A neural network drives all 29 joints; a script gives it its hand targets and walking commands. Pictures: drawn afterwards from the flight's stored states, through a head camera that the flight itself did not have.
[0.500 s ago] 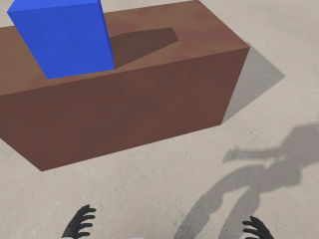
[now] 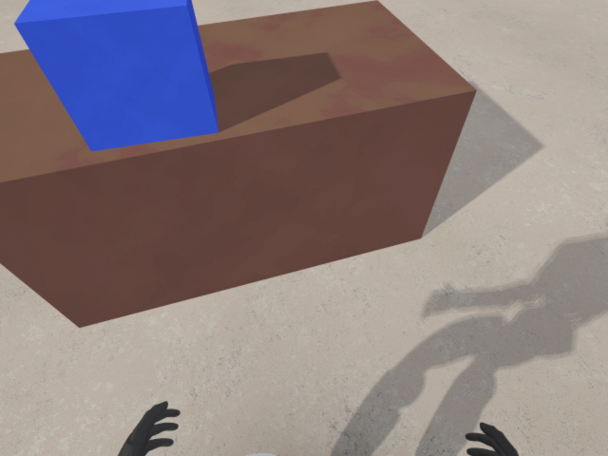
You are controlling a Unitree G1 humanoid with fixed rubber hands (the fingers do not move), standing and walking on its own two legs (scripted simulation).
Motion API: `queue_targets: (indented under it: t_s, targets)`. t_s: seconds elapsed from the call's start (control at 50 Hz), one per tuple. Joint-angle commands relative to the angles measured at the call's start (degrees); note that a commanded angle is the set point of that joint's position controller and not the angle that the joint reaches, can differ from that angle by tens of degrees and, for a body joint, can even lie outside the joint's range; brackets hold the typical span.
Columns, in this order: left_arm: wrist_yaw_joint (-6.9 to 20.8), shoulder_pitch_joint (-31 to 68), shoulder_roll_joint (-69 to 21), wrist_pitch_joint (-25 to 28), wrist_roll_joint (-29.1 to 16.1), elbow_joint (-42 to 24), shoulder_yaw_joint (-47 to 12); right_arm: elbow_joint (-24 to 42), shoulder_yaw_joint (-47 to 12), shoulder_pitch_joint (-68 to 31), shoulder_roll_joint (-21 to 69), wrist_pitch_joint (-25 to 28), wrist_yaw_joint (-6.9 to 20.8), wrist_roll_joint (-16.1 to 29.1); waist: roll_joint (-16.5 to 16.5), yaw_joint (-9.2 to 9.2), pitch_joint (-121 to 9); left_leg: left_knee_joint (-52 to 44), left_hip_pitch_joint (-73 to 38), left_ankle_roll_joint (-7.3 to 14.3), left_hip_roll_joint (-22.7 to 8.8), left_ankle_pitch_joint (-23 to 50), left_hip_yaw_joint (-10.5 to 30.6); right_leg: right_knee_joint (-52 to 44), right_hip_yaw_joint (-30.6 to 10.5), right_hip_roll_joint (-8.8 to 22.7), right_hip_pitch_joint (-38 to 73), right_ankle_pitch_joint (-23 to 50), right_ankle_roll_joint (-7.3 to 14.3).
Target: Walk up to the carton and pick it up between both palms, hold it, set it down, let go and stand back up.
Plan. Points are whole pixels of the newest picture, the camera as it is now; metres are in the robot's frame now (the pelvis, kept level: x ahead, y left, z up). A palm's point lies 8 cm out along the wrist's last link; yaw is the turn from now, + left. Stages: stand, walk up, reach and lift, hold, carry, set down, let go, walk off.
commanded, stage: stand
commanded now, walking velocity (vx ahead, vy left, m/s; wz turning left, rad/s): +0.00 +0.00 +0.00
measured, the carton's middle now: (136, 68) +0.86 +0.42 +0.07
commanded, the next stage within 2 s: walk up in 0.32 s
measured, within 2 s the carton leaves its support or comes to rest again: neither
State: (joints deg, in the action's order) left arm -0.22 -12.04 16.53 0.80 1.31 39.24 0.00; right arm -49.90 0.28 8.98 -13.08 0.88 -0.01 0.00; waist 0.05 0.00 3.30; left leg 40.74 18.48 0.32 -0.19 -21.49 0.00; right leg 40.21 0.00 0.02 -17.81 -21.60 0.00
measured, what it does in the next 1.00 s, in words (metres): steps to the left: left foot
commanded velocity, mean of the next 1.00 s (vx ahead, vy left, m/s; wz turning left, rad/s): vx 0.00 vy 0.00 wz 0.00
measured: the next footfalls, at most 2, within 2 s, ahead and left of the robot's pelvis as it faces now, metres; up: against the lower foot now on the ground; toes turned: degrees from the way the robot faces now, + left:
left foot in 0.90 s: +0.08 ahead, +0.22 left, +0.00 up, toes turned +5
right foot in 1.20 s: +0.10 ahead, +0.05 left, +0.00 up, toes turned +9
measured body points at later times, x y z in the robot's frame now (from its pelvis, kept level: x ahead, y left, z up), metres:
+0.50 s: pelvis -0.02 +0.00 +0.00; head +0.00 +0.00 +0.45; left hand +0.11 +0.27 -0.11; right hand +0.09 -0.25 -0.13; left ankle +0.00 +0.12 -0.72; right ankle +0.00 -0.12 -0.72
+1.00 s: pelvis +0.00 +0.16 -0.02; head +0.02 +0.16 +0.43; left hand +0.07 +0.50 -0.11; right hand +0.08 -0.16 -0.13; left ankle +0.04 +0.21 -0.72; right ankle +0.01 -0.05 -0.67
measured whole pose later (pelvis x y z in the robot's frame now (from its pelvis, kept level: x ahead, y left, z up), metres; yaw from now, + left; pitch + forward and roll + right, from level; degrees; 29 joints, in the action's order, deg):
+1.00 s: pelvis +0.00 +0.16 -0.02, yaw +7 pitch -4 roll -4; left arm -3.2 -14.9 25.1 2.8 0.7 43.7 2.2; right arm -46.0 6.8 18.1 -22.4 -1.5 5.5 -0.4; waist -3.9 1.5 6.7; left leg 50.3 23.8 4.9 2.5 -22.8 -0.1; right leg 62.4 0.0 6.6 -23.8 -30.0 -0.4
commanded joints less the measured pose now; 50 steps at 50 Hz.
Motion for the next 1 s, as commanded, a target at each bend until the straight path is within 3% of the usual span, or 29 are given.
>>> queue_targets:
  t_s: [0.0, 0.48, 0.5, 0.52, 0.54, 0.56, 0.6, 0.64, 0.68, 0.74, 0.78, 0.8, 0.82, 0.84, 0.86, 0.88, 0.9, 0.92, 0.94, 0.96, 0.98]
  targets:
    - [-0.9, 2.7, 13.2, 3.2, -0.6, 0.3, 4.7, 3.5, 4.9, -3.1, -16.3, 2.2, -0.5, -0.8, 0.2, 0.67, -8.5, -7.6, -3.7, 4.3, -5.0, 17.4, 5.8, -7.4, -5.2, 6.1, 4.5, 18.0, 4.6]
    - [-0.8, 3.4, 13.2, 3.0, -0.7, 4.6, 4.1, -1.0, 4.5, -4.4, -16.6, 2.2, -0.2, -0.8, 0.1, 0.58, -6.0, -11.4, -2.8, 4.0, -5.3, 10.3, 6.9, -11.2, -6.2, 6.2, 3.4, 11.2, 4.4]
    - [-2.5, -7.7, 23.8, 4.2, -1.1, 5.8, 8.4, 4.8, 6.5, -2.7, -22.0, -0.1, 2.5, -3.6, -5.7, -2.45, -5.4, -1.5, 10.4, 5.5, -1.6, 4.0, 9.7, -9.5, -11.0, 10.2, 13.0, -1.1, 7.8]
    - [-3.6, -14.7, 27.1, 4.8, -0.5, 7.1, 10.0, 6.7, 6.2, -5.7, -18.5, -1.1, 3.3, -3.6, 3.2, -5.4, -4.4, 11.6, 22.3, 3.4, 1.8, -1.2, 3.8, -17.7, -22.9, 19.9, 21.0, -6.6, 13.1]
    - [-4.0, -15.0, 28.3, 5.3, -0.1, 6.2, 11.1, 7.8, 6.3, -6.8, -18.1, -2.0, 3.3, -4.5, 5.4, -5.4, -2.9, 21.7, 27.8, 1.7, -1.5, -10.5, 5.1, -22.7, -31.5, 30.2, 20.8, -3.2, 17.2]
    - [-4.4, -11.4, 27.7, 5.5, -0.4, 4.6, 11.2, 7.4, 6.7, -5.9, -19.5, -2.7, 3.4, -4.8, 0.6, -3.77, -1.5, 24.2, 27.6, 1.2, -3.4, -8.8, 8.4, -23.4, -31.6, 31.3, 18.0, -3.1, 17.6]
    - [-4.7, -6.2, 26.3, 5.7, 0.0, 3.1, 10.9, 7.5, 7.3, -3.2, -20.1, -2.9, 4.4, -4.5, -0.6, -1.74, 2.0, 24.8, 24.2, 1.0, -4.5, -6.3, 8.6, -23.5, -25.8, 28.6, 10.5, -3.8, 16.6]
    - [-4.5, -4.9, 24.3, 6.0, 0.3, 2.4, 10.2, 7.8, 8.3, -0.9, -19.8, -3.3, 5.5, -4.1, 0.5, -0.42, 4.9, 25.8, 19.9, 0.3, -4.6, -4.1, 8.4, -22.9, -19.3, 24.5, 4.4, -2.4, 15.0]
    - [-4.1, -6.2, 24.6, 6.3, 0.6, 2.0, 9.9, 8.8, 8.8, -0.7, -19.3, -3.5, 6.3, -3.4, 3.6, -0.81, 6.9, 22.5, 17.8, -0.3, -4.2, -2.4, 8.0, -22.9, -15.4, 22.0, 1.3, -5.0, 13.9]
    - [-3.7, -5.1, 26.4, 6.2, 0.9, 0.9, 10.5, 9.9, 9.4, 0.9, -19.5, -3.6, 7.0, -2.7, 11.1, -0.11, 6.5, 16.2, 14.2, -0.8, -5.0, -3.4, 4.9, -21.4, -12.0, 21.3, 0.2, -6.2, 13.8]
    - [-3.7, -1.0, 27.6, 5.9, 1.1, -0.5, 10.8, 9.8, 10.1, 4.7, -20.8, -3.4, 7.1, -2.5, 15.4, 2.2, 5.0, 11.1, 8.3, -0.2, -5.7, -6.2, 3.7, -18.1, -9.7, 21.5, -2.2, -5.8, 13.2]
    - [-3.5, 2.0, 27.5, 5.6, 1.1, -1.2, 10.6, 8.7, 10.5, 9.1, -21.2, -3.1, 7.0, -2.4, 15.9, 4.97, 3.2, 5.6, 2.2, 0.6, -5.5, -5.2, 3.0, -13.8, -6.8, 20.2, -4.2, -3.3, 11.8]
    - [-3.4, 5.2, 26.6, 5.1, 0.9, -1.7, 10.1, 6.3, 11.0, 16.7, -21.1, -2.5, 6.6, -2.4, 11.7, 9.75, 0.6, -3.4, -8.7, 1.0, -3.7, -1.1, 1.8, -3.0, -1.1, 16.8, -9.4, -0.3, 9.0]
    - [-3.2, 4.4, 21.0, 4.2, 1.0, -1.4, 8.5, 3.0, 11.9, 25.5, -22.9, -1.7, 5.7, -3.0, -2.4, 13.57, -1.2, -11.0, -18.2, 0.5, -1.2, -4.1, 7.2, 21.9, 5.5, 9.6, -15.7, 2.5, 4.6]
    - [-3.5, 0.2, 13.7, 3.8, 0.3, -2.1, 5.9, 3.9, 12.5, 26.1, -27.7, -1.1, 4.1, -3.5, -22.3, 12.72, 2.0, -19.6, -16.8, -0.2, -8.1, 2.6, 26.8, 36.6, 6.0, 1.1, -29.2, -14.2, 0.9]
    - [-4.3, -3.4, 14.9, 3.3, -1.1, -2.2, 5.5, 7.1, 12.1, 18.1, -29.5, -0.7, 3.7, -2.8, -19.6, 6.72, 2.9, -24.8, -11.8, -0.6, -11.5, 8.6, 37.5, 36.8, 1.5, -0.3, -29.4, -14.6, 1.1]
    - [-4.1, -6.1, 18.5, 3.2, -1.9, -0.9, 5.9, 9.5, 12.0, 13.2, -29.4, -0.8, 3.3, -2.7, -11.4, 4.5, 1.3, -24.3, -9.9, -0.2, -11.3, 8.3, 35.2, 33.3, -0.7, 2.2, -24.3, -9.9, 2.2]
    - [-4.1, -5.0, 19.8, 3.0, -1.7, -0.7, 5.6, 10.0, 12.2, 10.8, -30.7, -0.9, 2.8, -2.6, -13.7, 4.62, 0.6, -29.0, -6.4, -1.8, -11.9, 3.4, 37.7, 34.1, -2.6, 3.2, -23.1, -9.1, 2.1]
    - [-4.1, -4.3, 20.8, 2.6, -1.6, 0.3, 5.9, 10.5, 11.8, 8.6, -28.9, -0.7, 2.5, -2.9, -11.0, 3.94, 2.0, -30.4, -3.1, -4.2, -10.0, -3.5, 36.7, 35.4, -4.0, 4.2, -21.2, -5.8, 2.2]
    - [-3.5, -5.3, 21.6, 2.1, -2.0, 1.9, 6.4, 10.8, 11.2, 8.4, -26.9, -0.4, 2.5, -2.8, -7.9, 3.11, 2.1, -30.2, -2.3, -6.7, -8.0, -4.4, 32.8, 33.6, -3.4, 4.9, -18.5, -1.7, 2.1]
    - [-3.2, -8.0, 21.8, 1.8, -2.2, 3.2, 6.9, 11.4, 11.1, 8.4, -26.0, -0.3, 2.4, -2.5, -9.4, 1.92, 1.0, -29.7, -3.3, -10.3, -5.2, 3.5, 27.1, 30.5, -1.4, 4.7, -15.2, -0.6, 2.0]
